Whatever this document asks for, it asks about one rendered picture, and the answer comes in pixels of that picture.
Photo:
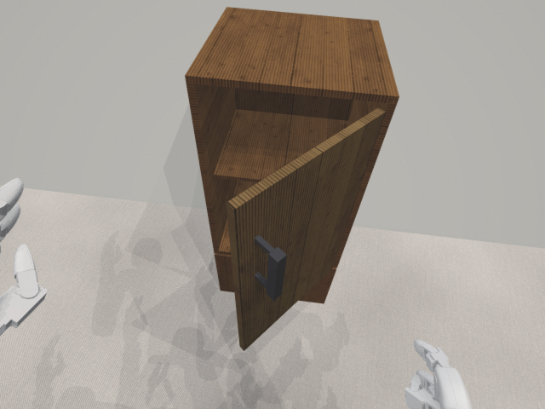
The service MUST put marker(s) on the robot left hand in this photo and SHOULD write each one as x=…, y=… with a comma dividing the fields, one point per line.
x=17, y=302

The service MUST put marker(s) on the handle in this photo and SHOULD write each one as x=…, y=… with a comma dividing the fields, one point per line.
x=275, y=269

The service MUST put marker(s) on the cupboard door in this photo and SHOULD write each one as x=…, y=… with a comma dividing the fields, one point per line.
x=302, y=208

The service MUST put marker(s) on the robot right hand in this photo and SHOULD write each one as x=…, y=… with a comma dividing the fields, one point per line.
x=444, y=390

